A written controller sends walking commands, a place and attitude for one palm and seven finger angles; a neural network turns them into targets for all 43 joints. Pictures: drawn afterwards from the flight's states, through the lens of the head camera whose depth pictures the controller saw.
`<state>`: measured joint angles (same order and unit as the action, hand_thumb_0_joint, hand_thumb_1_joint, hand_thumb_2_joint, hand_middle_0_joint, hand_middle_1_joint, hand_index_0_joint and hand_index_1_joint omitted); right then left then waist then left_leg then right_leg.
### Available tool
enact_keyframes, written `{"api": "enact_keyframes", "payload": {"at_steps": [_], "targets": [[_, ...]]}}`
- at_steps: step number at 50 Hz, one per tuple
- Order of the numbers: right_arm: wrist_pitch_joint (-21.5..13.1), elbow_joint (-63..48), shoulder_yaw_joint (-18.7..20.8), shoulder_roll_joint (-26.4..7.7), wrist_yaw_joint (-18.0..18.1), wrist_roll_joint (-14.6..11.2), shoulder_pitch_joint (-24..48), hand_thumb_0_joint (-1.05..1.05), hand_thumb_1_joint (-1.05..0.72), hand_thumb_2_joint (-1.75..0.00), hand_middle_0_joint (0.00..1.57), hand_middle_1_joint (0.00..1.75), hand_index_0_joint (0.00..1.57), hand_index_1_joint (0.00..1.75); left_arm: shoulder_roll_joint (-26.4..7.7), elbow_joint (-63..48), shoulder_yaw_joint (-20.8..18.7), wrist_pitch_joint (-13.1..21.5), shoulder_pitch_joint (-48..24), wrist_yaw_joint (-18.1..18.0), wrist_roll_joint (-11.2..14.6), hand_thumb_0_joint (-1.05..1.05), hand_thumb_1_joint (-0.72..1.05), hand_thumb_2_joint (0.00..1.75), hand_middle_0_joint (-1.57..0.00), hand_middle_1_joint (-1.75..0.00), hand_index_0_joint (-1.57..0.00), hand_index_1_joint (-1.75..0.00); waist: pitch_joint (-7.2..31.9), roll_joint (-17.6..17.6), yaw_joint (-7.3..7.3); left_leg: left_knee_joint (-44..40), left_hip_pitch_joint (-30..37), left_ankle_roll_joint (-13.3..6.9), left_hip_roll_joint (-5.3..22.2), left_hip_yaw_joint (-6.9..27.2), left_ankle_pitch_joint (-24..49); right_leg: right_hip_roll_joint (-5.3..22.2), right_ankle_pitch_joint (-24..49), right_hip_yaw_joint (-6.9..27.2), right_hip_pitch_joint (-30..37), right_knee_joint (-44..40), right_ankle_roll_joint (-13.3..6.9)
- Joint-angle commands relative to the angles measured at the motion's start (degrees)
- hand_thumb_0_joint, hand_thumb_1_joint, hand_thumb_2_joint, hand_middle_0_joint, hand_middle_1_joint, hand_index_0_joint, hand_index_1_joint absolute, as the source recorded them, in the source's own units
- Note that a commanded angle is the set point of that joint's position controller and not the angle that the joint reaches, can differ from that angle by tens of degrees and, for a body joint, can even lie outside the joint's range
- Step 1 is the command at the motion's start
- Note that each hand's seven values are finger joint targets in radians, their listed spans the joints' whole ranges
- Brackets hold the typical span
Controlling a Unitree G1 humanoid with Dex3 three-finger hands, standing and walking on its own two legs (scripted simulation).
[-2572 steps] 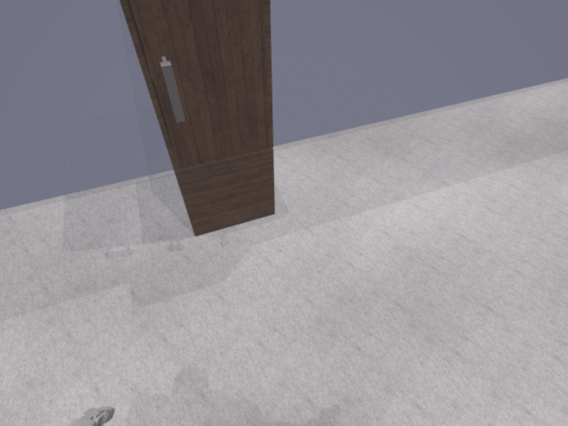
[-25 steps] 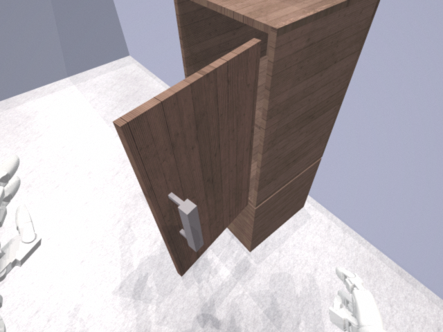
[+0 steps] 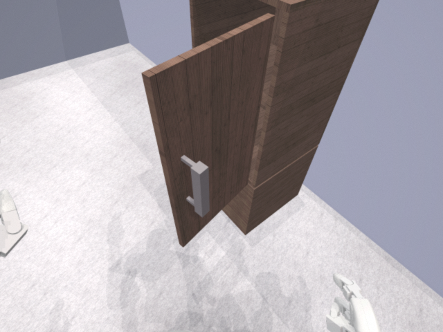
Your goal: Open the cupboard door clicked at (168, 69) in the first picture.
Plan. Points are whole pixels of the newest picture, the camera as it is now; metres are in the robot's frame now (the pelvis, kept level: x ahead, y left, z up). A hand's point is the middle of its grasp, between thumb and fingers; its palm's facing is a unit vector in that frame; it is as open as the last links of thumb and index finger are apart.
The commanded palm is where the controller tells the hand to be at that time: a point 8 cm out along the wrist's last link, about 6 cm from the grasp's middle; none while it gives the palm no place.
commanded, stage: step back with the hand held close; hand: left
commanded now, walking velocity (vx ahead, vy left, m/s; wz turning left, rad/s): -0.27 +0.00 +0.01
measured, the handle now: (194, 186) +0.43 +0.10 -0.03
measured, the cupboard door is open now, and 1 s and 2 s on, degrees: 100 100 100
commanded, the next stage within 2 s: stop stepping back and stand still in 0.58 s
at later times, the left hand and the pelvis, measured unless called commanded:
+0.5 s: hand out of the picture +0.12 +0.26 +0.18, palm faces +0.52 -0.65 -0.55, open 7.4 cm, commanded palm +0.04 +0.29 +0.19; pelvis -0.07 -0.03 -0.02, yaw +7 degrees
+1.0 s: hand out of the picture -0.06 +0.28 +0.19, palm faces +0.67 -0.65 -0.36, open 7.4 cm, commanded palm -0.10 +0.29 +0.19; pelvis -0.20 -0.02 +0.00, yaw +8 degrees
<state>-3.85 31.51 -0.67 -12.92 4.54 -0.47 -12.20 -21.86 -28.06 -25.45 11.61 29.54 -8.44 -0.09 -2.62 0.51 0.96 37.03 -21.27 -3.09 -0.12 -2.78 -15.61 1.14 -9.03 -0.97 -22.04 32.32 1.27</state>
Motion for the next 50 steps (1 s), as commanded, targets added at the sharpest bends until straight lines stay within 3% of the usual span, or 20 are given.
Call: {"api": "enact_keyframes", "payload": {"at_steps": [1, 13, 20, 23, 25, 29, 30, 32, 33, 34, 36, 38, 40, 41, 42, 43, 44, 45, 48, 50], "targets": [[-4.3, -8.7, 3.6, -8.5, 0.9, 0.2, 5.0, 0.00, -0.90, -0.90, 0.20, 0.30, 0.20, 0.30, -11.0, -12.5, -7.0, 4.8, -4.1, -1.4, 0.1, 0.00, 0.90, 0.90, -0.20, -0.30, -0.20, -0.30, 4.5, 3.3, -1.06, -17.2, -20.8, -2.2, 5.6, 8.6, -24.2, -0.6, -5.3, 5.6, 17.8, 0.6, -0.7], [-4.6, -7.7, 4.0, -8.4, 0.4, 0.3, 4.9, 0.00, -0.90, -0.90, 0.20, 0.30, 0.20, 0.30, -12.8, -13.7, -9.1, 6.0, -2.0, -1.7, 0.7, 0.00, 0.90, 0.90, -0.20, -0.30, -0.20, -0.30, 6.7, 1.0, -1.31, -12.6, -22.2, -1.6, 3.3, 8.3, -24.0, 1.2, -5.8, 9.4, 15.7, -0.5, -1.8], [-5.9, -8.4, 5.1, -8.3, 0.6, 0.5, 6.2, 0.00, -0.90, -0.90, 0.20, 0.30, 0.20, 0.30, -13.6, -14.4, -13.2, 7.4, 0.9, -1.6, -0.4, 0.00, 0.90, 0.90, -0.20, -0.30, -0.20, -0.30, 9.0, 7.1, -0.58, -16.8, -35.0, -5.5, 10.0, 12.6, -31.3, -4.3, 4.4, 8.2, 27.6, 17.5, -0.8], [-6.3, -8.1, 5.8, -7.7, 0.2, 0.5, 4.4, 0.00, -0.90, -0.90, 0.20, 0.30, 0.20, 0.30, -13.6, -14.4, -13.7, 7.8, 1.0, -1.1, 0.2, 0.00, 0.90, 0.90, -0.20, -0.30, -0.20, -0.30, 7.9, -1.1, -1.67, -4.1, -27.8, -2.1, 3.8, 5.9, -30.9, 1.7, 2.7, 19.1, 15.5, 6.1, -3.7], [-5.2, -5.7, 5.6, -6.4, -0.4, 1.3, 3.0, 0.00, -0.90, -0.90, 0.20, 0.30, 0.20, 0.30, -13.4, -15.6, -11.2, 6.8, -1.1, -1.4, 1.2, 0.00, 0.90, 0.90, -0.20, -0.30, -0.20, -0.30, 8.6, -10.7, -2.62, 7.7, -10.7, 1.4, -0.5, 3.8, -21.4, 9.8, -5.4, 27.2, -1.8, -8.0, -7.2], [-2.7, -3.1, 5.0, -5.8, -1.1, 0.8, 1.9, 0.00, -0.90, -0.90, 0.20, 0.30, 0.20, 0.30, -13.6, -15.5, -8.1, 6.2, -3.6, -1.7, 2.1, 0.00, 0.90, 0.90, -0.20, -0.30, -0.20, -0.30, 8.1, -11.9, -3.79, 11.3, 12.8, 2.4, -2.0, 1.8, -12.3, 9.3, -22.8, 17.6, -21.4, -16.4, -5.2], [-2.6, -3.9, 4.6, -6.4, -0.7, 0.8, 2.6, 0.00, -0.90, -0.90, 0.20, 0.30, 0.20, 0.30, -13.2, -16.4, -7.4, 6.4, -4.9, -1.4, 2.2, 0.00, 0.90, 0.90, -0.20, -0.30, -0.20, -0.30, 4.9, -7.3, -3.93, 2.3, 10.1, 0.8, 1.1, 6.3, -16.8, 5.7, -25.6, 14.4, -22.7, -11.9, -3.4], [-3.6, -4.9, 4.7, -8.1, 0.7, 2.1, 5.0, 0.00, -0.90, -0.90, 0.20, 0.30, 0.20, 0.30, -11.6, -17.8, -9.2, 7.0, -4.1, -2.2, 1.6, 0.00, 0.90, 0.90, -0.20, -0.30, -0.20, -0.30, 5.2, 20.0, -3.94, -26.2, -21.7, -7.4, 19.6, 26.4, -38.9, -8.9, -21.1, 1.9, -0.1, 28.5, 0.8], [-5.0, -4.6, 5.1, -5.9, 1.4, 2.6, 7.4, 0.00, -0.90, -0.90, 0.20, 0.30, 0.20, 0.30, -14.8, -20.0, -11.1, 6.9, -7.1, -2.7, 0.6, 0.00, 0.90, 0.90, -0.20, -0.30, -0.20, -0.30, 7.8, 19.9, -2.14, -30.5, -29.0, -9.0, 24.6, 28.8, -30.0, -10.1, -20.1, 3.7, 8.8, 49.0, 0.8], [-6.5, -3.7, 6.4, -4.3, 0.9, 1.7, 6.7, 0.00, -0.90, -0.90, 0.20, 0.30, 0.20, 0.30, -17.5, -24.1, -13.3, 7.6, -10.8, -2.3, 1.9, 0.00, 0.90, 0.90, -0.20, -0.30, -0.20, -0.30, 10.1, 11.3, -1.22, -24.8, -17.3, -7.3, 23.0, 20.5, -16.6, -8.2, -20.4, 5.4, 1.8, 51.7, 0.7], [-8.4, -3.5, 7.5, -5.6, -1.3, 0.2, 8.1, 0.00, -0.90, -0.90, 0.20, 0.30, 0.20, 0.30, -13.3, -16.0, -11.6, 5.9, 0.5, -2.1, 3.5, 0.00, 0.90, 0.90, -0.20, -0.30, -0.20, -0.30, 15.3, 14.5, 1.37, -17.4, -1.3, -2.6, 17.9, 5.3, -11.6, -5.5, -21.3, 0.5, -1.6, 42.9, 0.3], [-8.1, -4.8, 6.4, -5.1, -1.6, -0.6, 7.3, 0.00, -0.90, -0.90, 0.20, 0.30, 0.20, 0.30, -12.1, -14.0, -10.7, 4.9, 3.5, -2.1, 4.4, 0.00, 0.90, 0.90, -0.20, -0.30, -0.20, -0.30, 10.5, 19.5, 0.68, -22.2, -7.6, 0.7, 17.7, 0.2, -20.1, -4.2, -24.0, -3.9, 5.5, 28.1, -1.3], [-7.8, -5.5, 4.8, -5.1, -1.1, -0.5, 6.0, 0.00, -0.90, -0.90, 0.20, 0.30, 0.20, 0.30, -12.5, -14.0, -9.7, 5.3, 2.1, -1.5, 4.9, 0.00, 0.90, 0.90, -0.20, -0.30, -0.20, -0.30, 6.6, 15.3, -0.57, -21.5, -7.7, 4.2, 15.4, -2.8, -22.4, -4.9, -28.0, -6.8, 7.9, 9.2, -2.6], [-7.5, -5.8, 4.7, -5.1, -0.8, -0.4, 6.6, 0.00, -0.90, -0.90, 0.20, 0.30, 0.20, 0.30, -14.2, -14.7, -9.9, 5.5, -0.8, -1.1, 4.4, 0.00, 0.90, 0.90, -0.20, -0.30, -0.20, -0.30, 3.4, 6.6, -0.62, -12.0, -6.2, 6.0, 10.8, -6.3, -22.2, -1.6, -28.3, -0.8, 3.9, -4.2, -4.6], [-7.4, -5.3, 4.8, -4.4, -0.9, -0.4, 5.7, 0.00, -0.90, -0.90, 0.20, 0.30, 0.20, 0.30, -16.6, -15.1, -10.2, 6.1, -3.8, -0.9, 3.4, 0.00, 0.90, 0.90, -0.20, -0.30, -0.20, -0.30, 0.0, -13.8, -0.77, 13.0, -0.1, 6.9, 2.8, -7.8, -15.0, 9.5, -39.3, 22.1, -13.0, -21.9, -9.8], [-7.7, -3.5, 4.5, -6.0, -1.5, 0.8, 5.3, 0.00, -0.90, -0.90, 0.20, 0.30, 0.20, 0.30, -19.3, -15.1, -11.3, 6.9, -8.6, -1.8, 2.9, 0.00, 0.90, 0.90, -0.20, -0.30, -0.20, -0.30, -0.7, -18.0, -0.46, 30.3, -2.6, 5.8, 1.8, 1.5, -8.4, 22.0, -35.8, 40.3, -21.3, -30.2, -15.5], [-6.6, -0.2, 3.7, -6.2, -2.0, 2.1, 2.7, 0.00, -0.90, -0.90, 0.20, 0.30, 0.20, 0.30, -19.1, -10.9, -9.1, 5.6, -11.5, -1.2, 2.1, 0.00, 0.90, 0.90, -0.20, -0.30, -0.20, -0.30, 4.3, -17.4, -1.71, 36.4, -2.4, 6.0, 3.4, 6.0, -6.5, 20.4, -32.8, 34.1, -19.6, -25.1, -14.4], [-6.5, -1.9, 3.3, -4.4, -1.0, 0.6, 3.1, 0.00, -0.90, -0.90, 0.20, 0.30, 0.20, 0.30, -13.1, -9.4, -4.1, 4.5, -14.3, -0.8, 2.1, 0.00, 0.90, 0.90, -0.20, -0.30, -0.20, -0.30, 2.9, -17.8, -0.92, 32.1, -5.7, 5.3, 1.4, 3.9, -6.3, 13.0, -28.1, 26.8, -10.8, -21.5, -9.8], [-7.8, -1.7, 2.7, -5.2, 1.3, 0.6, 4.8, 0.00, -0.90, -0.90, 0.20, 0.30, 0.20, 0.30, -10.2, -7.2, -1.1, 3.0, -16.2, -1.7, 1.1, 0.00, 0.90, 0.90, -0.20, -0.30, -0.20, -0.30, 1.9, -12.3, -1.99, 4.7, 7.8, 2.7, 2.8, 2.6, -6.5, 10.0, -16.2, 15.5, -8.2, -14.5, -6.5], [-8.2, -0.7, 2.3, -5.9, 1.7, 1.0, 2.9, 0.00, -0.90, -0.90, 0.20, 0.30, 0.20, 0.30, -9.0, -6.8, -0.1, 3.3, -16.1, -1.7, 0.4, 0.00, 0.90, 0.90, -0.20, -0.30, -0.20, -0.30, 2.8, 2.2, -2.74, -12.0, 13.2, 2.0, 2.4, 1.5, -5.0, 5.6, -13.4, 12.2, -4.4, -8.1, -4.2]]}}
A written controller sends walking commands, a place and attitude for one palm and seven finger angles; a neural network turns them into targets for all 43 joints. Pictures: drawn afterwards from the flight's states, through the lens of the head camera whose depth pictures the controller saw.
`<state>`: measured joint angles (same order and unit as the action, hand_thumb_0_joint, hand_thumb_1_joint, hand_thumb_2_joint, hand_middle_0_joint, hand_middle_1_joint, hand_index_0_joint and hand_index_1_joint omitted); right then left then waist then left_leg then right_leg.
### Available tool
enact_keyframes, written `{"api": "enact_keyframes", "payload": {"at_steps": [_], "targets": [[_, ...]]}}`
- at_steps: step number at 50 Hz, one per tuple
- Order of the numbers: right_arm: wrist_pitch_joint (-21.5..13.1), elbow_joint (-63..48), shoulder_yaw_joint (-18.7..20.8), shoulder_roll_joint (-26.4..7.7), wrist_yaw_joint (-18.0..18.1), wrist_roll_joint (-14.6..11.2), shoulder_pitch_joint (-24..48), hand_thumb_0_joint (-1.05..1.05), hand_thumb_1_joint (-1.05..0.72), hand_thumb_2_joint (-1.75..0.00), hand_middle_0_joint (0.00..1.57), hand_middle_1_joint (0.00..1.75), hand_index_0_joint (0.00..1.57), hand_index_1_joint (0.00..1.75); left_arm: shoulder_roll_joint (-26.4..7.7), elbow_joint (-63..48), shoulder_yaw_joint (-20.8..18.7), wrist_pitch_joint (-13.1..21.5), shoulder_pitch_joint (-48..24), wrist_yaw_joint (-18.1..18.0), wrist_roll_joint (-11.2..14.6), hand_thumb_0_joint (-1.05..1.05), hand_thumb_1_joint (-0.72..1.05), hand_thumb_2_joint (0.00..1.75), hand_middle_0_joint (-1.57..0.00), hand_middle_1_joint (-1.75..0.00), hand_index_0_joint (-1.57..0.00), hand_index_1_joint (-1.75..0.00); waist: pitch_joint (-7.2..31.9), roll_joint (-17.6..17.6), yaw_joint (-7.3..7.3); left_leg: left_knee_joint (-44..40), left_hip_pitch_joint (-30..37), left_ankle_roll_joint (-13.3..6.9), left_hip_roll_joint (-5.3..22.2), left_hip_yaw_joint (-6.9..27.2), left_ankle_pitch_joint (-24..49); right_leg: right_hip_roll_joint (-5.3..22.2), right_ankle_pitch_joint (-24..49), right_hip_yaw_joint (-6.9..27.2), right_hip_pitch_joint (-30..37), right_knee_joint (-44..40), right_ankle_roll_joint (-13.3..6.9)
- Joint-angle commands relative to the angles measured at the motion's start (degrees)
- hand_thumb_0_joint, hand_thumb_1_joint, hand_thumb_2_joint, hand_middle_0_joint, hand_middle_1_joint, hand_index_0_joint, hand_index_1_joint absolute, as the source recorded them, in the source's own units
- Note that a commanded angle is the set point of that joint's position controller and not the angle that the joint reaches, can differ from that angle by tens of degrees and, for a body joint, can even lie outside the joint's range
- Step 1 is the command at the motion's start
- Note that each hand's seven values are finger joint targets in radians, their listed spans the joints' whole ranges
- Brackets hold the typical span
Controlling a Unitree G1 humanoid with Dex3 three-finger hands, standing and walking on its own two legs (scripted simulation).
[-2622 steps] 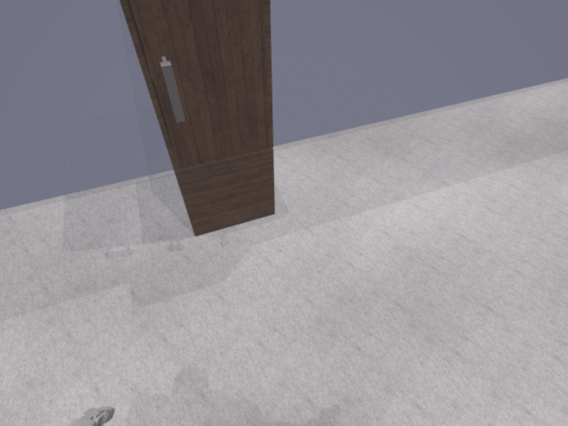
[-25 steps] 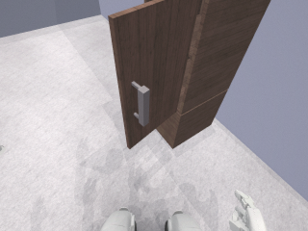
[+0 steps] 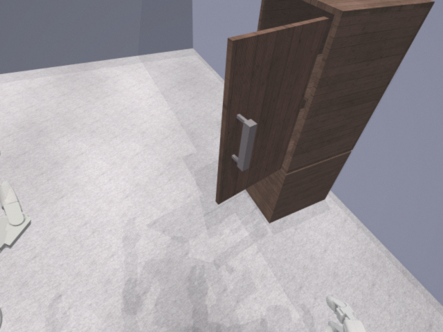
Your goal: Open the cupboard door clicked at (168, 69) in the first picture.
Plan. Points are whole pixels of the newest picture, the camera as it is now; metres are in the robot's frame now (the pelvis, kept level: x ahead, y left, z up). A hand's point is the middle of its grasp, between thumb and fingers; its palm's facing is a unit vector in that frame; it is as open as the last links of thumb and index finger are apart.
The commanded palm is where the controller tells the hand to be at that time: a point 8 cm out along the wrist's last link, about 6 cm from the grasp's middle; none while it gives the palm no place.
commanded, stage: stop stepping back and stand still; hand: left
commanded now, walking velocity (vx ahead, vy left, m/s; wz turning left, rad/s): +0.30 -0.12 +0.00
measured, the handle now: (241, 142) +0.63 +0.03 -0.03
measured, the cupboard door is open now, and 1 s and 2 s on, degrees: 100 100 100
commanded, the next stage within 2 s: let the arm hang, fingers relaxed in 0.86 s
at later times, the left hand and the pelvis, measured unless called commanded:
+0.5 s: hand (75, 218) +0.20 +0.23 +0.17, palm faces +0.34 -0.81 -0.47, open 7.4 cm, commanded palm +0.14 +0.27 +0.19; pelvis -0.04 -0.01 +0.01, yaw -8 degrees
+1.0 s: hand (104, 214) +0.23 +0.22 +0.13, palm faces +0.21 -0.85 -0.49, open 7.4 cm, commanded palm none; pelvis -0.01 +0.00 +0.01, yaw -9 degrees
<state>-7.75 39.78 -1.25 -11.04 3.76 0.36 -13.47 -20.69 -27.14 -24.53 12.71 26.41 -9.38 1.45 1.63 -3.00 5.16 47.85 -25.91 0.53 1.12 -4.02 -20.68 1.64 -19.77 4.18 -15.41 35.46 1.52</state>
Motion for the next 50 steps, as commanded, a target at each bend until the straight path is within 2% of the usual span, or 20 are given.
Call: {"api": "enact_keyframes", "payload": {"at_steps": [1, 2, 3, 4, 5, 8, 10, 15, 17, 18, 19, 20, 24, 26, 28, 33, 40, 47, 48, 50], "targets": [[-4.9, -10.0, 3.4, -9.4, 2.5, 0.3, 4.0, 0.00, -0.90, -0.90, 0.20, 0.30, 0.20, 0.30, -10.6, -11.2, -1.1, 3.0, -14.4, -0.8, -1.1, 0.00, 0.90, 0.90, -0.20, -0.30, -0.20, -0.30, -0.7, 14.3, -6.58, -28.4, 19.2, -3.8, 7.6, 11.2, -2.3, 0.7, -1.4, 3.5, -11.9, -3.0, -2.6], [-5.1, -11.6, 3.5, -10.0, 2.3, -0.4, 3.8, 0.00, -0.90, -0.90, 0.20, 0.30, 0.20, 0.30, -11.4, -14.5, -2.2, 3.5, -14.2, -1.1, -1.1, 0.00, 0.90, 0.90, -0.20, -0.30, -0.20, -0.30, 0.9, 19.3, -6.16, -32.5, 20.7, -6.3, 14.7, 19.4, 0.2, -2.5, -1.8, -2.0, -14.0, 6.7, -1.1], [-5.4, -11.7, 3.7, -8.7, 2.0, -0.4, 3.7, 0.00, -0.90, -0.90, 0.20, 0.30, 0.20, 0.30, -13.3, -13.7, -4.3, 4.1, -10.7, -1.1, -0.5, 0.00, 0.90, 0.90, -0.20, -0.30, -0.20, -0.30, 2.5, 17.4, -6.28, -36.1, 21.4, -8.0, 18.6, 23.6, -3.0, -3.3, -8.7, -5.1, -16.4, 13.6, -0.2], [-5.5, -10.4, 3.1, -6.7, 1.8, 0.2, 4.2, 0.00, -0.90, -0.90, 0.20, 0.30, 0.20, 0.30, -14.1, -15.0, -5.9, 3.9, -7.7, -1.0, -0.2, 0.00, 0.90, 0.90, -0.20, -0.30, -0.20, -0.30, 2.9, 21.3, -7.23, -40.1, 19.7, -8.9, 19.8, 27.1, -9.5, -2.8, -10.4, -4.1, -18.1, 22.3, -0.4], [-5.7, -11.4, 3.2, -6.5, 1.0, 0.5, 4.6, 0.00, -0.90, -0.90, 0.20, 0.30, 0.20, 0.30, -14.0, -18.5, -5.6, 3.9, -5.9, -0.8, -0.5, 0.00, 0.90, 0.90, -0.20, -0.30, -0.20, -0.30, 1.4, 17.8, -7.26, -39.4, 17.2, -10.1, 20.0, 26.6, -7.8, -1.0, -8.1, -2.5, -17.9, 24.8, -1.0], [-5.7, -11.5, 3.3, -6.8, -0.4, -0.2, 4.9, 0.00, -0.90, -0.90, 0.20, 0.30, 0.20, 0.30, -12.8, -18.7, -6.0, 2.9, 5.3, -0.4, -0.5, 0.00, 0.90, 0.90, -0.20, -0.30, -0.20, -0.30, 1.6, 12.4, -5.59, -36.9, 13.9, -8.2, 15.6, 12.3, -0.9, -0.3, 0.2, -6.2, -12.1, 17.8, -0.7], [-4.7, -12.3, 3.1, -7.1, 0.0, 0.3, 5.3, 0.00, -0.90, -0.90, 0.20, 0.30, 0.20, 0.30, -12.9, -17.3, -6.8, 2.7, 7.3, -0.8, -0.3, 0.00, 0.90, 0.90, -0.20, -0.30, -0.20, -0.30, -0.1, 17.5, -5.96, -39.9, 7.6, -7.1, 14.8, 8.8, -9.7, -1.3, -1.2, -9.2, -6.0, 13.1, -0.9], [-1.6, -13.0, 3.5, -8.0, 1.6, 0.6, 4.5, 0.00, -0.90, -0.90, 0.20, 0.30, 0.20, 0.30, -14.0, -11.1, -8.3, 1.4, 6.4, -1.3, 0.3, 0.00, 0.90, 0.90, -0.20, -0.30, -0.20, -0.30, 0.2, 15.3, -6.27, -35.1, 2.1, -4.9, 12.4, 4.5, -15.8, -3.8, -4.0, -14.4, 8.9, -5.2, -2.3], [-0.5, -12.7, 3.8, -7.5, 1.5, 0.4, 4.1, 0.00, -0.90, -0.90, 0.20, 0.30, 0.20, 0.30, -14.8, -9.8, -8.6, 0.9, 5.8, -1.3, 0.2, 0.00, 0.90, 0.90, -0.20, -0.30, -0.20, -0.30, 0.8, 5.8, -6.48, -19.7, -1.2, -3.0, 6.8, 0.5, -9.1, 1.8, -2.0, -4.4, 12.1, -14.7, -5.2], [-0.3, -12.9, 3.6, -6.9, 1.1, 0.3, 3.8, 0.00, -0.90, -0.90, 0.20, 0.30, 0.20, 0.30, -16.7, -9.1, -9.9, 0.8, 5.8, -1.4, 0.4, 0.00, 0.90, 0.90, -0.20, -0.30, -0.20, -0.30, 1.4, -3.8, -6.41, -7.0, -5.0, -1.6, 2.4, -1.2, -4.3, 11.9, -0.4, 11.7, 10.7, -20.8, -9.6], [-1.3, -12.7, 3.0, -7.0, 0.9, 0.3, 4.8, 0.00, -0.90, -0.90, 0.20, 0.30, 0.20, 0.30, -18.7, -10.9, -10.8, 1.9, 2.4, -1.6, 1.2, 0.00, 0.90, 0.90, -0.20, -0.30, -0.20, -0.30, 0.5, -7.9, -5.21, 1.3, -8.4, -0.8, 1.1, 0.3, -3.8, 18.2, 12.5, 18.5, 9.9, -22.1, -13.0], [-2.0, -10.4, 3.8, -6.9, 0.4, -0.6, 2.3, 0.00, -0.90, -0.90, 0.20, 0.30, 0.20, 0.30, -15.6, -8.1, -8.9, 2.3, 1.9, -1.5, 0.6, 0.00, 0.90, 0.90, -0.20, -0.30, -0.20, -0.30, 4.6, -8.1, -5.92, 5.3, -7.4, -0.1, 1.6, 2.4, -6.1, 18.2, 11.1, 16.0, 11.8, -20.0, -13.5], [-1.8, -10.5, 3.3, -6.5, 0.6, -0.6, 6.0, 0.00, -0.90, -0.90, 0.20, 0.30, 0.20, 0.30, -13.4, -11.0, -6.7, 3.1, 1.7, -1.3, 0.0, 0.00, 0.90, 0.90, -0.20, -0.30, -0.20, -0.30, 1.2, -3.5, -5.68, -6.9, 0.9, -0.8, 2.2, 1.2, 0.9, 12.7, 26.1, 4.0, 6.9, -14.2, -10.1], [-2.3, -10.0, 3.1, -6.5, 1.0, -0.2, 5.1, 0.00, -0.90, -0.90, 0.20, 0.30, 0.20, 0.30, -13.2, -12.1, -6.4, 3.7, 1.3, -1.5, 0.1, 0.00, 0.90, 0.90, -0.20, -0.30, -0.20, -0.30, 1.2, -0.6, -6.23, -17.8, 10.1, -1.1, 0.3, -0.9, 9.4, 9.4, 18.2, 0.7, 3.4, -13.6, -7.1], [-2.9, -10.6, 4.2, -8.2, 1.6, -0.3, 5.7, 0.00, -0.90, -0.90, 0.20, 0.30, 0.20, 0.30, -14.2, -13.6, -6.7, 4.0, 1.1, -1.2, 0.3, 0.00, 0.90, 0.90, -0.20, -0.30, -0.20, -0.30, -0.7, 6.0, -5.66, -23.9, 16.0, -2.3, 4.3, 4.8, 13.1, 5.8, 7.4, -0.6, -1.4, -11.3, -3.8], [-3.1, -11.3, 3.2, -7.7, 1.6, 0.1, 5.7, 0.00, -0.90, -0.90, 0.20, 0.30, 0.20, 0.30, -14.6, -12.8, -8.6, 4.6, 1.4, -0.5, -0.1, 0.00, 0.90, 0.90, -0.20, -0.30, -0.20, -0.30, -0.8, 15.5, -5.09, -32.3, 8.6, -4.3, 10.1, 13.3, 4.6, -1.1, 2.6, -5.4, 3.0, -6.6, -1.6], [-2.2, -11.9, 3.3, -7.2, 0.7, -0.5, 4.6, 0.00, -0.90, -0.90, 0.20, 0.30, 0.20, 0.30, -11.5, -8.9, -6.0, 2.2, 6.6, 0.0, 1.3, 0.00, 0.90, 0.90, -0.20, -0.30, -0.20, -0.30, 5.9, 3.1, -6.05, -20.3, 15.0, -1.4, 4.4, 3.6, 19.6, 3.3, 20.9, 1.0, 4.5, -14.1, -2.9], [-0.8, -12.9, 2.8, -7.0, 1.5, -0.4, 6.3, 0.00, -0.90, -0.90, 0.20, 0.30, 0.20, 0.30, -13.2, -10.5, -6.1, 0.7, 2.6, -0.1, 1.2, 0.00, 0.90, 0.90, -0.20, -0.30, -0.20, -0.30, 5.7, 4.2, -5.57, -21.9, 18.4, -1.8, 4.4, 3.2, 23.1, 2.1, 22.7, -0.6, 3.4, -14.3, -2.0], [-4.4, 0.4, 5.5, -14.4, -3.7, -0.9, 9.2, 0.00, -0.90, -0.90, 0.20, 0.30, 0.20, 0.30, -1.2, 33.2, 19.9, -5.7, -1.3, 7.2, -2.6, 0.00, 0.90, 0.90, -0.20, -0.30, -0.20, -0.30, 1.7, 6.9, -8.44, -15.1, 15.7, -2.0, 6.7, 5.2, 34.1, 4.3, 24.6, -5.7, -4.4, -4.9, -2.7], [2.2, 0.2, 5.5, -14.6, -4.0, -0.2, 4.5, 0.00, -0.90, -0.90, 0.20, 0.30, 0.20, 0.30, -1.0, 37.2, 18.0, -11.8, -2.3, 9.0, -3.5, 0.00, 0.90, 0.90, -0.20, -0.30, -0.20, -0.30, 4.8, 4.5, -6.07, -17.5, 11.4, -4.4, 8.4, 7.3, 30.6, 2.9, 16.3, -4.4, -0.4, -3.9, -3.1]]}}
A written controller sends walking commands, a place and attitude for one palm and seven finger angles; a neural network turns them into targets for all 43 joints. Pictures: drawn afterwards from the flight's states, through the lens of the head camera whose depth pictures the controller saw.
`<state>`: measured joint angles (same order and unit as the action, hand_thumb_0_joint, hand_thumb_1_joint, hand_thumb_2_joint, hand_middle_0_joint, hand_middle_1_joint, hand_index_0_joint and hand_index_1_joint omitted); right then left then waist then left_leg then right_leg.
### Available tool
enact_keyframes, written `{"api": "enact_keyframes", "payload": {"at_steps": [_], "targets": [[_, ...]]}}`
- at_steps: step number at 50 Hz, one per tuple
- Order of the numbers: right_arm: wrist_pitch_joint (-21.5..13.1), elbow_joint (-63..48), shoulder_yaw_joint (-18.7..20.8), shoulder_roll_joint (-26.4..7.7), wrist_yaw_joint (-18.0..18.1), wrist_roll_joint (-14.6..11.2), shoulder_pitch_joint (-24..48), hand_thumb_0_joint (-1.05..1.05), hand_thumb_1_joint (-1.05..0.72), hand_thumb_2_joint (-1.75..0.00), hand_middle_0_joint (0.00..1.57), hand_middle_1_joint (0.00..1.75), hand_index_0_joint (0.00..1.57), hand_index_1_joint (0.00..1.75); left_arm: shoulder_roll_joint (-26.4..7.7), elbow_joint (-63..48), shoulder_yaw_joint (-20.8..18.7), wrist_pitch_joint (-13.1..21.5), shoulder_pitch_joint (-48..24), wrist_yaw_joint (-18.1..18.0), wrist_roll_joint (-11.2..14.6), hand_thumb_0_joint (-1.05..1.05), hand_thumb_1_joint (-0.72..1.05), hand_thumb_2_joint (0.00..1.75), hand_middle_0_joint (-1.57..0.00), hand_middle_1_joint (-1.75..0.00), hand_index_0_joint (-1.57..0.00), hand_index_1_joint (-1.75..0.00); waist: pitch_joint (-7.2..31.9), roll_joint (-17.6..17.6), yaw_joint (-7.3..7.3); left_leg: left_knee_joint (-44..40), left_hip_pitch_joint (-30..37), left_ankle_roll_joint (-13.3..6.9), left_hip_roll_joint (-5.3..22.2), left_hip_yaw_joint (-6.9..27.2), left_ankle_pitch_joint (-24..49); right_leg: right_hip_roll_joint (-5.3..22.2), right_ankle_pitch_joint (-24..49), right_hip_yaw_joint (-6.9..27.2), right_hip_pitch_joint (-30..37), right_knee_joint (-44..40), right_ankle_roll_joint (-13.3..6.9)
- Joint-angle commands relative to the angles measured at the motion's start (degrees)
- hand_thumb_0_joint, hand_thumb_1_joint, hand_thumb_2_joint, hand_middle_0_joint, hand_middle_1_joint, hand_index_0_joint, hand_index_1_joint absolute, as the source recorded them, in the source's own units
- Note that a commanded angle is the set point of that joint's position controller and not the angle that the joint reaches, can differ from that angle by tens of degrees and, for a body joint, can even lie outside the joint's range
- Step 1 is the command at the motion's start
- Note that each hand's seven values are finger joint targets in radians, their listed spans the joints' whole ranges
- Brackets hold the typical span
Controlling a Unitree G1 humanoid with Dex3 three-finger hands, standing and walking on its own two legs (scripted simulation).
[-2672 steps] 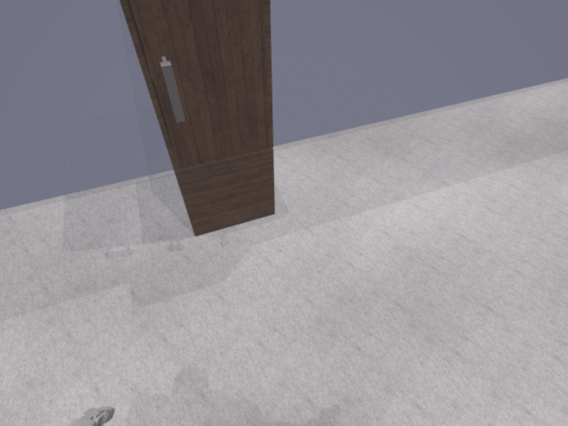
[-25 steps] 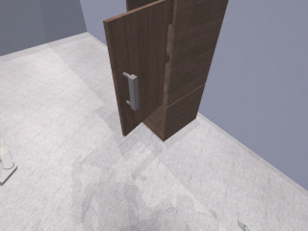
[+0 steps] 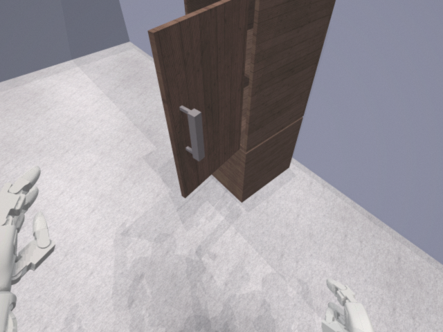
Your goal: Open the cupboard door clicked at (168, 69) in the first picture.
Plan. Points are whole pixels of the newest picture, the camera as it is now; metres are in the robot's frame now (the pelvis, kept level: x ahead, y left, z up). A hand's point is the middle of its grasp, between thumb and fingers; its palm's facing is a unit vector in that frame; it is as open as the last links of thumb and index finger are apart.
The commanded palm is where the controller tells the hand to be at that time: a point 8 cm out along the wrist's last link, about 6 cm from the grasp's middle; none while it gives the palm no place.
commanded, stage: let the arm hang, fingers relaxed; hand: left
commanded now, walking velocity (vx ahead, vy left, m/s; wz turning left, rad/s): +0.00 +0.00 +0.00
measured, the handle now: (191, 133) +0.63 +0.14 -0.04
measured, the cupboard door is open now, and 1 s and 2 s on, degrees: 100 100 100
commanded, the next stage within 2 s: look to check the result in 1.06 s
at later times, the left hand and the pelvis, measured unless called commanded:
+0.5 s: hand out of the picture -0.05 +0.20 -0.17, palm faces +0.02 -0.97 -0.23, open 7.2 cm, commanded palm none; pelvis -0.01 +0.00 +0.01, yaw +1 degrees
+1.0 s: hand out of the picture +0.01 +0.18 -0.17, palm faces +0.02 -0.98 -0.20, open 7.4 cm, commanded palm none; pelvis +0.00 +0.01 +0.01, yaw +0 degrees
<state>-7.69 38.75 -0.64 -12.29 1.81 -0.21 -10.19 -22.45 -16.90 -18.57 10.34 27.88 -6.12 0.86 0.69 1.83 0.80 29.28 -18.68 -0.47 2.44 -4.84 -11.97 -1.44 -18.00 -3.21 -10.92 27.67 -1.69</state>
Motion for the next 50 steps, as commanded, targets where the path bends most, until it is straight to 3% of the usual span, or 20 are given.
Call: {"api": "enact_keyframes", "payload": {"at_steps": [1, 3, 4, 6, 9, 11, 13, 15, 17, 18, 19, 32, 40, 50], "targets": [[3.3, 0.8, 4.1, -12.9, -2.0, 0.6, 1.9, 0.00, -0.90, -0.90, 0.20, 0.30, 0.20, 0.30, 0.6, 30.0, 12.3, -9.5, -5.0, 6.0, -2.8, 0.00, 0.90, 0.90, -0.20, -0.30, -0.20, -0.30, 5.1, -2.8, -0.90, 0.3, 1.8, -4.2, 7.2, 9.5, 19.4, 5.6, 12.7, 3.0, -3.7, 3.9, 0.1], [4.4, 1.5, 3.4, -12.5, -2.0, 1.2, 2.6, 0.00, -0.90, -0.90, 0.20, 0.30, 0.20, 0.30, -1.4, 36.8, 12.8, -9.0, -8.4, 6.1, -3.1, 0.00, 0.90, 0.90, -0.20, -0.30, -0.20, -0.30, 5.8, -11.4, -0.55, 1.1, 1.7, -3.2, 5.3, 9.3, 16.2, 7.0, 15.6, 5.4, -1.2, 1.0, -1.2], [4.8, 2.3, 3.4, -12.5, -2.0, 1.4, 2.9, 0.00, -0.90, -0.90, 0.20, 0.30, 0.20, 0.30, -2.2, 40.6, 13.1, -8.8, -9.8, 6.0, -2.9, 0.00, 0.90, 0.90, -0.20, -0.30, -0.20, -0.30, 5.4, -12.7, -0.65, 2.2, 2.5, -2.4, 3.8, 8.0, 14.8, 9.2, 19.8, 7.0, -1.0, -0.5, -2.0], [6.1, 4.9, 3.3, -12.5, -2.0, 1.7, 3.1, 0.00, -0.90, -0.90, 0.20, 0.30, 0.20, 0.30, -3.3, 48.4, 14.1, -8.9, -13.4, 5.7, -2.6, 0.00, 0.90, 0.90, -0.20, -0.30, -0.20, -0.30, 4.3, -10.1, -1.41, 1.0, 4.7, -1.5, 2.5, 7.0, 12.7, 10.8, 22.3, 8.1, -1.2, -1.8, -3.1], [7.2, 9.3, 2.1, -10.7, -1.8, 1.8, 2.9, 0.00, -0.90, -0.90, 0.20, 0.30, 0.20, 0.30, -1.7, 58.3, 16.0, -9.7, -15.2, 5.1, -2.1, 0.00, 0.90, 0.90, -0.20, -0.30, -0.20, -0.30, 2.7, -1.6, -1.26, -3.6, 7.0, -1.3, 3.7, 7.9, 13.6, 8.6, 13.7, 6.6, -0.5, -3.7, -1.5], [7.4, 12.3, 1.5, -9.2, -1.5, 1.6, 2.5, 0.00, -0.90, -0.90, 0.20, 0.30, 0.20, 0.30, -0.3, 64.4, 16.8, -9.7, -14.2, 5.0, -1.7, 0.00, 0.90, 0.90, -0.20, -0.30, -0.20, -0.30, 1.9, 2.3, -1.10, -5.6, 7.6, -1.2, 3.7, 8.0, 10.6, 8.3, 9.9, 7.0, 0.2, -6.1, -1.2], [7.6, 15.1, 1.4, -8.9, -1.2, 1.4, 1.3, 0.00, -0.90, -0.90, 0.20, 0.30, 0.20, 0.30, 0.0, 68.9, 16.9, -9.5, -13.3, 4.9, -1.6, 0.00, 0.90, 0.90, -0.20, -0.30, -0.20, -0.30, 0.9, 2.7, -1.08, -6.2, 8.6, -0.9, 3.7, 8.0, 9.7, 8.1, 9.3, 7.0, 0.6, -8.3, -1.4], [7.7, 17.6, 1.4, -7.9, -0.9, 1.4, 0.2, 0.00, -0.90, -0.90, 0.20, 0.30, 0.20, 0.30, 1.3, 72.5, 16.8, -9.5, -12.4, 4.9, -1.4, 0.00, 0.90, 0.90, -0.20, -0.30, -0.20, -0.30, 0.1, 6.1, -1.10, -7.3, 8.9, -0.9, 3.9, 7.8, 7.6, 8.2, 8.1, 7.0, 0.9, -9.9, -1.8], [7.7, 19.6, 1.5, -7.7, -0.7, 1.3, -1.1, 0.00, -0.90, -0.90, 0.20, 0.30, 0.20, 0.30, 1.4, 75.4, 17.1, -9.4, -11.9, 5.0, -1.3, 0.00, 0.90, 0.90, -0.20, -0.30, -0.20, -0.30, -0.1, 5.7, -1.17, -8.2, 9.2, -1.0, 4.1, 8.0, 6.1, 8.1, 7.0, 6.8, 1.1, -10.9, -2.0], [7.7, 20.1, 1.7, -8.4, -0.5, 1.1, -1.8, 0.00, -0.90, -0.90, 0.20, 0.30, 0.20, 0.30, 1.1, 76.5, 16.9, -9.3, -11.8, 5.0, -1.3, 0.00, 0.90, 0.90, -0.20, -0.30, -0.20, -0.30, -0.5, 2.3, -1.11, -8.0, 9.9, -1.1, 4.4, 8.1, 7.0, 8.0, 7.5, 6.3, 0.9, -11.4, -2.0], [7.7, 21.1, 1.8, -8.0, -0.5, 1.1, -2.4, 0.00, -0.90, -0.90, 0.20, 0.30, 0.20, 0.30, 1.8, 77.5, 17.2, -9.3, -11.8, 4.9, -1.3, 0.00, 0.90, 0.90, -0.20, -0.30, -0.20, -0.30, -0.9, 1.1, -1.36, -8.4, 10.4, -1.2, 4.5, 8.0, 6.9, 8.1, 7.3, 6.1, 0.4, -11.7, -1.9], [7.9, 25.2, 1.9, -5.6, -0.2, 1.2, -6.4, 0.00, -0.90, -0.90, 0.20, 0.30, 0.20, 0.30, 3.9, 81.8, 17.6, -9.7, -9.4, 4.3, -1.3, 0.00, 0.90, 0.90, -0.20, -0.30, -0.20, -0.30, -4.7, -3.3, -1.36, -11.5, 9.5, -1.5, 4.6, 8.0, 2.3, 7.7, 2.7, 5.2, -1.5, -11.9, -1.5], [7.7, 25.8, 1.8, -3.8, -0.3, 1.4, -6.5, 0.00, -0.90, -0.90, 0.20, 0.30, 0.20, 0.30, 5.1, 81.6, 17.5, -9.7, -9.4, 4.1, -1.5, 0.00, 0.90, 0.90, -0.20, -0.30, -0.20, -0.30, -6.6, -2.3, -1.21, -12.2, 8.6, -1.3, 4.2, 7.6, 2.1, 7.6, 3.1, 5.3, -2.3, -11.4, -1.1], [7.2, 25.8, 1.7, -3.4, -0.1, 1.3, -6.4, 0.00, -0.90, -0.90, 0.20, 0.30, 0.20, 0.30, 5.8, 81.1, 17.2, -9.1, -9.6, 4.0, -1.4, 0.00, 0.90, 0.90, -0.20, -0.30, -0.20, -0.30, -4.3, -1.3, -1.19, -10.8, 10.4, -1.2, 4.2, 7.0, 8.7, 7.9, 8.8, 5.6, 0.0, -11.4, -1.0]]}}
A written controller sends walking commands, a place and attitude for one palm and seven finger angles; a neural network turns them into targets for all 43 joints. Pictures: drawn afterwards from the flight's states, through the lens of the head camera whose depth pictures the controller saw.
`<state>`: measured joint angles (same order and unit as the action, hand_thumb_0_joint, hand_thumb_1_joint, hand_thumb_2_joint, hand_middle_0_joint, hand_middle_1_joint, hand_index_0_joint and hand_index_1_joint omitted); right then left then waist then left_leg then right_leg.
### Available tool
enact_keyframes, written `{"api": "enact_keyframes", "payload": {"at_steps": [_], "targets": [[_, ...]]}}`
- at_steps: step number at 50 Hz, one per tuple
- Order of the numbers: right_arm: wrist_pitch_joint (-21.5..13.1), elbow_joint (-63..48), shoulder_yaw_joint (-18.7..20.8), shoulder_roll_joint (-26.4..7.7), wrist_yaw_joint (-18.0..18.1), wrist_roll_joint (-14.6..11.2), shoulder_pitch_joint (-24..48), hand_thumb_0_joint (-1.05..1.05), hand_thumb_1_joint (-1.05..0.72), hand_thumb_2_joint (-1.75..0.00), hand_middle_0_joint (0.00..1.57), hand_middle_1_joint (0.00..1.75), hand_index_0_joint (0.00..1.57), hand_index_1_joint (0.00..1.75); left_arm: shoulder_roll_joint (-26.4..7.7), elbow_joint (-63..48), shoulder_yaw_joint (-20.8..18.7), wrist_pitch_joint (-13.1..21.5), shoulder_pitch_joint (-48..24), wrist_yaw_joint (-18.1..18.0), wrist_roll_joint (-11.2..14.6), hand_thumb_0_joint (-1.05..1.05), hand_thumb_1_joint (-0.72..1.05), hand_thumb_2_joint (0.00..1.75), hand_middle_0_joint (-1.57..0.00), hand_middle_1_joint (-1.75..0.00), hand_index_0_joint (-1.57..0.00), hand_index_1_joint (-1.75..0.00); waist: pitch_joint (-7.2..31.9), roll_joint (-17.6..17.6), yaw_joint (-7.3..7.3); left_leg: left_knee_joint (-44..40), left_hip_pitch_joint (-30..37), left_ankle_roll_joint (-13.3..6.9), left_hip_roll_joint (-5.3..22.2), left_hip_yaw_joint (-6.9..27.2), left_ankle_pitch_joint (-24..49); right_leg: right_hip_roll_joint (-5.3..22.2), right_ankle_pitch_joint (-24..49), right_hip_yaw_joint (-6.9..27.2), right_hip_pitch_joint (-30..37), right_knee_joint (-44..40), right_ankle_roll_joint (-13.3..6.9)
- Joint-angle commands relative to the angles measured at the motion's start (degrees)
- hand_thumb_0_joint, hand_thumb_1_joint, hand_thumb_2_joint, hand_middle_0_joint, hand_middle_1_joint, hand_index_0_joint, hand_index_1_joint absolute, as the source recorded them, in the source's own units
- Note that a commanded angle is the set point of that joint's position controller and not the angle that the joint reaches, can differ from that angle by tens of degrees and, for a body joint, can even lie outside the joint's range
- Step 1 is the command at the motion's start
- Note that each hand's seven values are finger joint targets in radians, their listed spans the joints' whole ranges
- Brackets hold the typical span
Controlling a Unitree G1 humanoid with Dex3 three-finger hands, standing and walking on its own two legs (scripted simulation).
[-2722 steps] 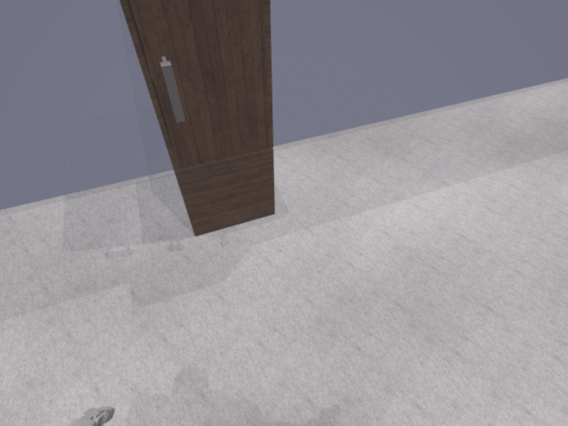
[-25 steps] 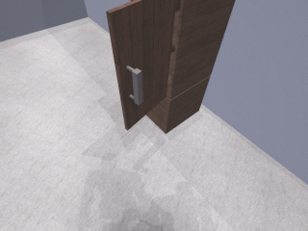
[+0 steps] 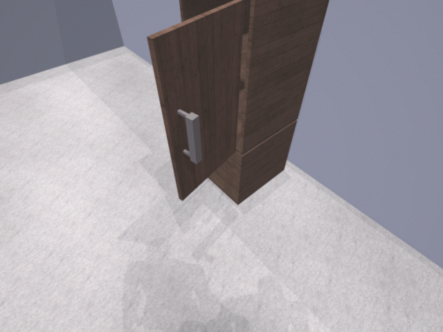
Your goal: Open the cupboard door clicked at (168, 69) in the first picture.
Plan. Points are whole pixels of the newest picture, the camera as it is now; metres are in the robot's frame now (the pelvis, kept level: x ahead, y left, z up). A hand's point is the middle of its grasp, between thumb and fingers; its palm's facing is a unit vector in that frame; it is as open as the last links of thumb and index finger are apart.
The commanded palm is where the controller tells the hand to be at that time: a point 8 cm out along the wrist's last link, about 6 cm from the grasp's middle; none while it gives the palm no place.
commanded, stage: let the arm hang, fingers relaxed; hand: left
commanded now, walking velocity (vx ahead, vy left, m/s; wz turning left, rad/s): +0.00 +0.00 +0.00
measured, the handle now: (188, 136) +0.64 +0.13 -0.05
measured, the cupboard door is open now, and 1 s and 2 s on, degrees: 100 100 100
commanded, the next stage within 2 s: look to check the result in 0.06 s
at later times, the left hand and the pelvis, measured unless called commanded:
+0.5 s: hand out of the picture +0.01 +0.18 -0.17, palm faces +0.02 -0.97 -0.24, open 7.4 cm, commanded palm none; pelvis +0.01 -0.01 +0.00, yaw +0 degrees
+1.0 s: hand out of the picture +0.05 +0.19 -0.17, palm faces +0.00 -0.97 -0.26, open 7.4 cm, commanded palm none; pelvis +0.02 -0.02 +0.00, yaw +0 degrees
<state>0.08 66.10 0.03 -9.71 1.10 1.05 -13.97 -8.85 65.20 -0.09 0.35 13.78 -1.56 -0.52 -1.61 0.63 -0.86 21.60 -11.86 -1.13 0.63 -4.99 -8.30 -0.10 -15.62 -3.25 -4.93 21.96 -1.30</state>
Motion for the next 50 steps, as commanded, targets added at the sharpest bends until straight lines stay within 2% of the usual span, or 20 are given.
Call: {"api": "enact_keyframes", "payload": {"at_steps": [1, 7, 8, 11, 13, 14, 21, 23, 28, 31, 33, 36, 38, 39, 44, 50], "targets": [[-0.6, -1.5, 1.1, -6.0, 0.7, 0.1, -2.7, 0.00, -0.90, -0.90, 0.20, 0.30, 0.20, 0.30, -7.8, -1.0, -1.3, 0.9, 4.6, -0.6, 0.0, 0.00, 0.90, 0.90, -0.20, -0.30, -0.20, -0.30, -1.8, 0.4, 0.42, -3.1, 3.7, -0.5, 6.0, 7.2, 5.2, 6.6, 6.6, 5.6, -5.8, -5.7, -1.4], [-0.7, -1.6, 1.2, -6.4, 0.9, 0.0, -2.6, 0.00, -0.90, -0.90, 0.20, 0.30, 0.20, 0.30, -8.1, -0.7, -1.4, 1.0, 4.6, -0.6, 0.1, 0.00, 0.90, 0.90, -0.20, -0.30, -0.20, -0.30, -1.0, 0.7, 0.33, -2.7, 4.9, -0.6, 6.2, 7.0, 6.6, 6.7, 8.5, 5.7, -5.0, -6.0, -1.5], [-0.6, -1.7, 1.3, -6.8, 0.9, -0.1, -2.4, 0.00, -0.90, -0.90, 0.20, 0.30, 0.20, 0.30, -8.3, -0.8, -1.5, 1.1, 4.7, -0.6, 0.1, 0.00, 0.90, 0.90, -0.20, -0.30, -0.20, -0.30, -1.4, -0.5, 0.48, -2.6, 4.9, -0.7, 6.2, 7.0, 6.8, 6.5, 8.7, 5.5, -5.2, -6.2, -1.5], [-0.7, -1.6, 1.4, -6.8, 0.9, -0.1, -2.2, 0.00, -0.90, -0.90, 0.20, 0.30, 0.20, 0.30, -8.4, -0.6, -1.5, 1.1, 4.6, -0.6, 0.1, 0.00, 0.90, 0.90, -0.20, -0.30, -0.20, -0.30, -0.8, -0.3, 0.30, -2.6, 5.4, -0.6, 6.3, 6.9, 7.3, 6.8, 9.7, 5.6, -4.7, -6.3, -1.5], [-0.7, -1.7, 1.5, -7.4, 0.9, -0.2, -2.0, 0.00, -0.90, -0.90, 0.20, 0.30, 0.20, 0.30, -8.7, -0.8, -1.6, 1.3, 4.7, -0.6, 0.1, 0.00, 0.90, 0.90, -0.20, -0.30, -0.20, -0.30, -0.6, -1.7, 0.38, -2.3, 6.0, -0.8, 6.4, 6.8, 7.9, 6.6, 10.8, 5.5, -4.6, -6.3, -1.5], [-0.6, -1.6, 1.4, -7.4, 0.9, -0.1, -2.0, 0.00, -0.90, -0.90, 0.20, 0.30, 0.20, 0.30, -8.8, -0.6, -1.5, 1.2, 4.4, -0.6, 0.1, 0.00, 0.90, 0.90, -0.20, -0.30, -0.20, -0.30, -0.9, -0.7, 0.19, -2.4, 5.7, -0.6, 6.4, 6.7, 7.8, 6.8, 10.8, 5.5, -4.6, -6.4, -1.5], [-0.5, -1.7, 1.4, -8.0, 0.9, -0.1, -0.8, 0.00, -0.90, -0.90, 0.20, 0.30, 0.20, 0.30, -9.5, -0.6, -1.5, 1.2, 3.8, -0.6, 0.1, 0.00, 0.90, 0.90, -0.20, -0.30, -0.20, -0.30, -1.9, -0.9, 0.22, -2.7, 5.7, -0.6, 6.5, 6.9, 7.4, 6.8, 11.0, 5.8, -4.6, -6.8, -1.4], [-0.6, -2.0, 1.5, -8.7, 0.9, -0.2, -0.5, 0.00, -0.90, -0.90, 0.20, 0.30, 0.20, 0.30, -10.0, -0.7, -1.6, 1.3, 4.0, -0.6, 0.0, 0.00, 0.90, 0.90, -0.20, -0.30, -0.20, -0.30, -0.6, -1.2, 0.41, -2.4, 6.5, -0.6, 6.5, 6.7, 8.1, 6.9, 11.8, 5.6, -4.1, -6.9, -1.4], [-0.5, -2.0, 1.5, -9.3, 0.8, -0.2, 0.5, 0.00, -0.90, -0.90, 0.20, 0.30, 0.20, 0.30, -10.5, -1.0, -1.6, 1.4, 3.1, -0.6, 0.0, 0.00, 0.90, 0.90, -0.20, -0.30, -0.20, -0.30, -1.1, -1.5, 0.34, -2.5, 6.5, -0.5, 6.6, 6.7, 8.1, 6.9, 12.7, 5.9, -4.1, -7.3, -1.3], [-0.6, -2.0, 1.4, -9.4, 0.8, 0.0, 0.9, 0.00, -0.90, -0.90, 0.20, 0.30, 0.20, 0.30, -10.8, -1.0, -1.6, 1.4, 2.4, -0.5, 0.1, 0.00, 0.90, 0.90, -0.20, -0.30, -0.20, -0.30, -0.4, -0.2, 0.26, -2.6, 6.8, -0.4, 6.6, 6.6, 8.7, 7.1, 13.6, 6.1, -3.5, -7.1, -1.3], [-0.6, -2.2, 1.5, -9.9, 0.8, -0.1, 1.3, 0.00, -0.90, -0.90, 0.20, 0.30, 0.20, 0.30, -11.0, -1.0, -1.7, 1.5, 2.3, -0.5, 0.0, 0.00, 0.90, 0.90, -0.20, -0.30, -0.20, -0.30, -0.3, -1.3, 0.37, -2.6, 7.1, -0.4, 6.7, 6.6, 8.7, 7.0, 13.6, 5.9, -3.5, -7.4, -1.3], [-0.6, -2.1, 1.5, -9.8, 0.8, 0.0, 1.5, 0.00, -0.90, -0.90, 0.20, 0.30, 0.20, 0.30, -11.3, -1.1, -1.7, 1.4, 1.6, -0.5, 0.0, 0.00, 0.90, 0.90, -0.20, -0.30, -0.20, -0.30, -0.4, -0.3, 0.23, -2.7, 7.1, -0.3, 6.8, 6.6, 9.6, 7.2, 15.1, 6.1, -3.1, -7.3, -1.3], [-0.7, -2.2, 1.5, -10.4, 0.8, -0.2, 1.5, 0.00, -0.90, -0.90, 0.20, 0.30, 0.20, 0.30, -11.5, -1.2, -1.8, 1.5, 1.6, -0.5, 0.0, 0.00, 0.90, 0.90, -0.20, -0.30, -0.20, -0.30, 0.0, -1.4, 0.37, -2.7, 7.3, -0.4, 6.8, 6.6, 9.8, 7.1, 15.2, 5.9, -2.8, -7.4, -1.2], [-0.7, -2.2, 1.5, -10.1, 0.8, -0.1, 1.8, 0.00, -0.90, -0.90, 0.20, 0.30, 0.20, 0.30, -11.5, -1.1, -1.7, 1.5, 1.2, -0.5, 0.0, 0.00, 0.90, 0.90, -0.20, -0.30, -0.20, -0.30, -0.5, -0.7, 0.31, -2.8, 7.1, -0.2, 6.8, 6.5, 9.7, 7.2, 15.4, 5.9, -3.0, -7.4, -1.2], [-0.7, -2.3, 1.6, -10.5, 0.8, 0.0, 1.8, 0.00, -0.90, -0.90, 0.20, 0.30, 0.20, 0.30, -12.0, -1.4, -1.9, 1.5, 0.9, -0.5, 0.1, 0.00, 0.90, 0.90, -0.20, -0.30, -0.20, -0.30, 0.8, -1.5, 0.33, -2.5, 7.6, -0.2, 6.8, 6.4, 10.6, 7.3, 17.4, 5.9, -1.9, -7.2, -1.1], [-0.6, -2.2, 1.5, -10.5, 0.8, -0.1, 1.9, 0.00, -0.90, -0.90, 0.20, 0.30, 0.20, 0.30, -12.2, -1.3, -1.9, 1.4, 0.4, -0.5, 0.1, 0.00, 0.90, 0.90, -0.20, -0.30, -0.20, -0.30, -0.2, -0.5, 0.30, -2.6, 7.3, -0.1, 6.9, 6.2, 10.5, 7.3, 17.3, 5.8, -2.0, -7.4, -1.2]]}}
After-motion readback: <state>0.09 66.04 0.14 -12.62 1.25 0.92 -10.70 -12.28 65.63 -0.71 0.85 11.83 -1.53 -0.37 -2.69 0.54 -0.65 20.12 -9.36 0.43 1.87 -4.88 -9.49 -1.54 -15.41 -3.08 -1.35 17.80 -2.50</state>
